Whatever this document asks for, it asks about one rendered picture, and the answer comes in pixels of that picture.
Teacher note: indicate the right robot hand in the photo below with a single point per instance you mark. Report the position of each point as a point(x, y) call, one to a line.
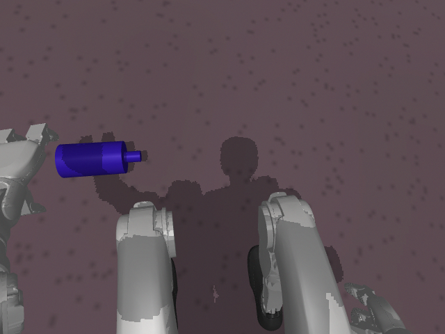
point(380, 318)

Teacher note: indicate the right robot foot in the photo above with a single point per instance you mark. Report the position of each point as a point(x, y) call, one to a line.
point(268, 321)

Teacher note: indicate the left robot hand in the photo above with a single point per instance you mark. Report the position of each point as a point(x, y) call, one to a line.
point(21, 159)

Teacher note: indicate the bottle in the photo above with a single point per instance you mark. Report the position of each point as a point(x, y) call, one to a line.
point(89, 159)

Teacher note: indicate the left robot arm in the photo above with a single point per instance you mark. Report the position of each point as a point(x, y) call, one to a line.
point(12, 197)

